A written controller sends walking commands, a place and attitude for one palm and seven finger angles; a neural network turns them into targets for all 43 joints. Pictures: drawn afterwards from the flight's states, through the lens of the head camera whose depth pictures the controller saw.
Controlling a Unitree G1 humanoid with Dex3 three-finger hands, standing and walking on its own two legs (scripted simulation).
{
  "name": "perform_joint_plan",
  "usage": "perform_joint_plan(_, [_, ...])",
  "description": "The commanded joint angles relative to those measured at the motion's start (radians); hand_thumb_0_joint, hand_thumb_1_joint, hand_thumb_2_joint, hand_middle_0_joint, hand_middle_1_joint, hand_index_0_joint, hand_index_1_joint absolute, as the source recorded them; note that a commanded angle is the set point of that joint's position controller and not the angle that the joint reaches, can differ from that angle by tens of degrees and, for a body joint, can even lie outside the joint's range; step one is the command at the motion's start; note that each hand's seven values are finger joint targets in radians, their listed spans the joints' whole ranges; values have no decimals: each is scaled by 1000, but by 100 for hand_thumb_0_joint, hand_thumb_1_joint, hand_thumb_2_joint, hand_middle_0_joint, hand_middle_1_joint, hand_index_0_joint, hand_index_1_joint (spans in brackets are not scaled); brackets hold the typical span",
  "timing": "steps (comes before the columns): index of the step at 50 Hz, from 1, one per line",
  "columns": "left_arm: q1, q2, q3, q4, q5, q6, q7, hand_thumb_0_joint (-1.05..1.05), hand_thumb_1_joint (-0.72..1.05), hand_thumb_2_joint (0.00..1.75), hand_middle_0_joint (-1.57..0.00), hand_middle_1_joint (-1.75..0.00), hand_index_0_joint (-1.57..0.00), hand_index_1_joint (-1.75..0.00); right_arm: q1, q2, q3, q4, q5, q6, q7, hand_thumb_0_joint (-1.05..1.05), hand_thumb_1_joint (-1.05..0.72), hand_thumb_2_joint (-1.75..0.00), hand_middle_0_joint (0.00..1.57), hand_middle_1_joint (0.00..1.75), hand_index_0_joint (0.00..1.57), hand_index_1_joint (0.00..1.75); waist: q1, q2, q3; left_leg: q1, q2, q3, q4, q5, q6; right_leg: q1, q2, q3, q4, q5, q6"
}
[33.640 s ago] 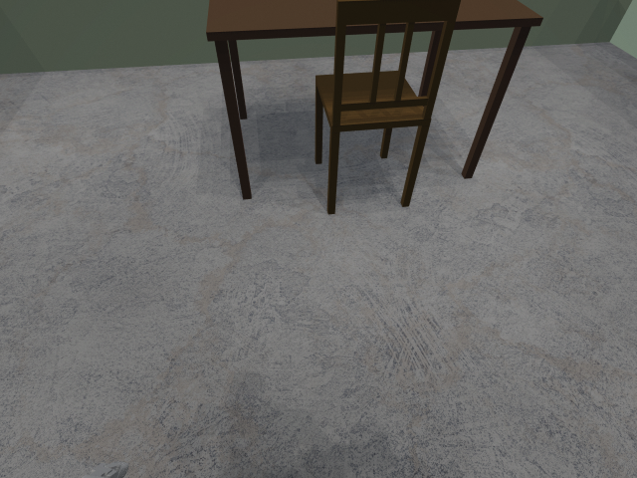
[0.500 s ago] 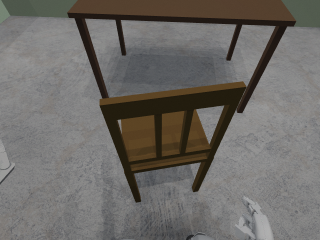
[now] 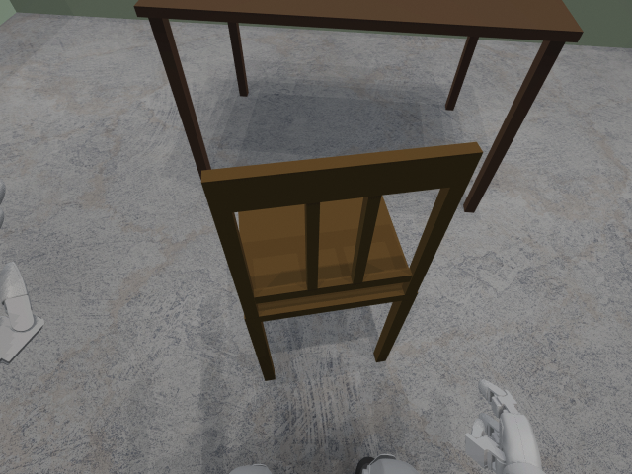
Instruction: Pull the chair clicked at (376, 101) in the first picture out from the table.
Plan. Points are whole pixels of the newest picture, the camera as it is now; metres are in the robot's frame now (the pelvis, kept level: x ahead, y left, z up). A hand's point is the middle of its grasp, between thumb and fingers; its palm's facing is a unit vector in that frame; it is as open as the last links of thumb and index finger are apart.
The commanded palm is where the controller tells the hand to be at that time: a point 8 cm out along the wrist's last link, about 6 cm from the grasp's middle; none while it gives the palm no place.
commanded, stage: step back with the hand held close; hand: left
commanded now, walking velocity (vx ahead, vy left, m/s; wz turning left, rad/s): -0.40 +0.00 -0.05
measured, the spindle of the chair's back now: (311, 248) +0.47 +0.03 -0.08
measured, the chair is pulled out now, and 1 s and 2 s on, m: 0.57 0.57 0.57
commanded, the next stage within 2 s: stop stepping back and stand still in 0.30 s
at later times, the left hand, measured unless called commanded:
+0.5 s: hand out of the picture +0.11 +0.24 +0.16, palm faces +0.30 -0.78 -0.55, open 7.4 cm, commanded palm +0.04 +0.29 +0.19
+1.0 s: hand out of the picture +0.04 +0.26 +0.18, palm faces +0.41 -0.75 -0.51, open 7.4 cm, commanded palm -0.02 +0.29 +0.19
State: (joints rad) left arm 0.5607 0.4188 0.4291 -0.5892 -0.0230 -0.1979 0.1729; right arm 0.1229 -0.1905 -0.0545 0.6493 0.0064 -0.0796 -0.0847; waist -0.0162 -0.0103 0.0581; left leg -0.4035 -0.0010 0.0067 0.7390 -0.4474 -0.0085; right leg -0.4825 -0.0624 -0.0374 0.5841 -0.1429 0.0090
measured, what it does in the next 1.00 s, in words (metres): walks backwards: right foot, then left foot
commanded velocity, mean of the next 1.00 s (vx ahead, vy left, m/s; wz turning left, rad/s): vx -0.06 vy -0.01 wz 0.00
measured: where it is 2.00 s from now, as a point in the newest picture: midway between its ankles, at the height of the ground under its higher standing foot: outside the picture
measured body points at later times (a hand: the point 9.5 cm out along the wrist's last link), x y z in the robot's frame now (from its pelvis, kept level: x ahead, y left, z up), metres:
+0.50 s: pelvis -0.11 -0.01 +0.00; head -0.06 +0.01 +0.45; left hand +0.09 +0.28 +0.19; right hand +0.05 -0.27 -0.08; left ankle -0.08 +0.11 -0.73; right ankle -0.03 -0.15 -0.72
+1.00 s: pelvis -0.16 -0.01 +0.01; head -0.17 +0.00 +0.46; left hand +0.01 +0.30 +0.21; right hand -0.01 -0.24 -0.08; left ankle -0.08 +0.11 -0.72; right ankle -0.07 -0.14 -0.72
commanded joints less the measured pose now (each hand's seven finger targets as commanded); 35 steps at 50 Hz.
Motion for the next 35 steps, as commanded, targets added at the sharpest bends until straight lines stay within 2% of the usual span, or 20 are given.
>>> perform_joint_plan(1, [67, 197, 200, -189, -17, -75, 39, 0, 90, 90, -20, -30, -20, -30, -52, -125, -32, -152, 2, -41, -21, 0, -90, -90, 20, 30, 20, 30, 13, 212, -173, 76, 290, -262, -422, 224, 131, 51, 8, 33, 153, -147, 11])
perform_joint_plan(2, [59, 190, 193, -190, -23, -79, 37, 0, 90, 90, -20, -30, -20, -30, -44, -103, -32, -147, -1, -63, -17, 0, -90, -90, 20, 30, 20, 30, -7, 308, -187, 16, 371, -278, -459, 286, 170, 35, 52, 53, 383, -354, 11])
perform_joint_plan(3, [24, 189, 189, -223, -28, -81, 38, 0, 90, 90, -20, -30, -20, -30, -37, -102, -35, -145, -9, -84, -16, 0, -90, -90, 20, 30, 20, 30, -10, 311, -182, -1, 386, -292, -445, 391, 189, 13, 68, 97, 523, -388, 9])
perform_joint_plan(4, [-7, 179, 171, -233, -27, -81, 34, 0, 90, 90, -20, -30, -20, -30, -23, -108, -42, -123, -17, -98, -10, 0, -90, -90, 20, 30, 20, 30, -8, 269, -155, 88, 369, -238, -354, 680, 196, -46, 60, 125, 520, -375, 5])
perform_joint_plan(6, [-23, 155, 142, -224, -16, -78, 25, 0, 90, 90, -20, -30, -20, -30, -2, -120, -53, -105, -10, -120, 12, 0, -90, -90, 20, 30, 20, 30, 18, 251, -190, 248, 304, -127, -267, 883, 144, -25, 41, 91, 327, -327, 1])
perform_joint_plan(11, [-16, 181, 140, -170, -22, -72, -1, 0, 90, 90, -20, -30, -20, -30, -35, -129, -22, -123, -3, -143, 22, 0, -90, -90, 20, 30, 20, 30, 42, 173, -138, 96, 243, -139, -217, 400, 69, 254, 12, 7, -170, 6, -9])
perform_joint_plan(12, [-20, 201, 160, -152, -20, -80, -5, 0, 90, 90, -20, -30, -20, -30, -38, -125, -19, -123, -4, -142, 20, 0, -90, -90, 20, 30, 20, 30, 37, 92, -118, 58, 198, -93, -162, 256, 43, 242, -33, 40, -219, 89, -25])
perform_joint_plan(13, [-19, 237, 187, -104, -13, -83, -3, 0, 90, 90, -20, -30, -20, -30, -37, -104, -18, -118, -7, -136, 16, 0, -90, -90, 20, 30, 20, 30, 19, -37, -99, -7, 108, -21, -49, 77, 4, 205, -143, 169, -238, 209, -77])
perform_joint_plan(14, [-20, 182, 122, -109, -33, -75, -13, 0, 90, 90, -20, -30, -20, -30, 7, -113, -42, -124, 6, -128, 17, 0, -90, -90, 20, 30, 20, 30, 17, -238, -181, -1, -2, -2, 113, -5, -26, 176, -266, 324, -304, 145, -159])
perform_joint_plan(15, [1, 198, 142, -108, -39, -66, -7, 0, 90, 90, -20, -30, -20, -30, -31, -100, -53, -131, 11, -117, 16, 0, -90, -90, 20, 30, 20, 30, 37, -262, -198, 6, -3, -45, 269, -43, -21, 168, -333, 354, -330, 131, -210])
perform_joint_plan(16, [20, 204, 163, -110, -27, -60, 3, 0, 90, 90, -20, -30, -20, -30, -52, -68, -36, -134, 8, -104, 13, 0, -90, -90, 20, 30, 20, 30, 25, -203, -202, -24, 13, -66, 300, -58, -22, 196, -325, 298, -280, 199, -225])
perform_joint_plan(18, [71, 192, 172, -99, -20, -57, 14, 0, 90, 90, -20, -30, -20, -30, -96, -48, -3, -151, 12, -83, 2, 0, -90, -90, 20, 30, 20, 30, 19, -110, -195, -22, 30, -71, 141, -64, -18, 211, -262, 199, -196, 289, -178])
perform_joint_plan(21, [142, 206, 186, -150, -32, -64, 28, 0, 90, 90, -20, -30, -20, -30, -19, -78, -3, -163, 17, -53, -8, 0, -90, -90, 20, 30, 20, 30, 6, -89, -234, 153, 36, 14, -284, 107, 3, 218, -160, 125, -126, 72, -70])
perform_joint_plan(22, [129, 212, 180, -183, -35, -67, 31, 0, 90, 90, -20, -30, -20, -30, -9, -104, -14, -177, 19, -54, -11, 0, -90, -90, 20, 30, 20, 30, 8, 0, -217, 186, 95, -36, -369, 115, 33, 184, -103, 108, -84, -70, -36])
perform_joint_plan(23, [133, 209, 176, -222, -38, -66, 32, 0, 90, 90, -20, -30, -20, -30, -13, -138, -27, -194, 18, -61, -15, 0, -90, -90, 20, 30, 20, 30, 12, 194, -188, 176, 227, -198, -439, 117, 92, 121, -22, 60, 6, -199, -4])
perform_joint_plan(25, [75, 230, 182, -246, -24, -56, 31, 0, 90, 90, -20, -30, -20, -30, -14, -125, -13, -188, 15, -93, -6, 0, -90, -90, 20, 30, 20, 30, 3, 381, -148, -3, 291, -279, -537, -120, 132, 130, 47, 44, 247, -365, 4])
perform_joint_plan(26, [36, 238, 187, -243, -17, -47, 33, 0, 90, 90, -20, -30, -20, -30, -11, -128, -14, -175, 10, -101, -2, 0, -90, -90, 20, 30, 20, 30, -1, 369, -99, -37, 267, -254, -507, -87, 136, 140, 46, 69, 254, -323, 2])
perform_joint_plan(30, [29, 199, 132, -97, -9, -24, 20, 0, 90, 90, -20, -30, -20, -30, 26, -150, -11, -148, 30, -116, 9, 0, -90, -90, 20, 30, 20, 30, 12, 74, -84, -33, 135, -118, -313, -118, 68, 310, 8, 62, -180, -167, -3])
perform_joint_plan(33, [-47, 195, 115, -20, -4, -17, 4, 0, 90, 90, -20, -30, -20, -30, 35, -156, -16, -135, 18, -111, 7, 0, -90, -90, 20, 30, 20, 30, 7, -69, -29, 51, 36, -45, -175, -153, 38, 85, -64, 205, -335, -525, -54])
perform_joint_plan(35, [-74, 164, 74, -29, -5, -14, 0, 0, 90, 90, -20, -30, -20, -30, 41, -149, -8, -132, 10, -100, 9, 0, -90, -90, 20, 30, 20, 30, -4, -77, -38, 149, 15, -25, -108, -47, 39, 11, -99, 228, -340, -518, -81])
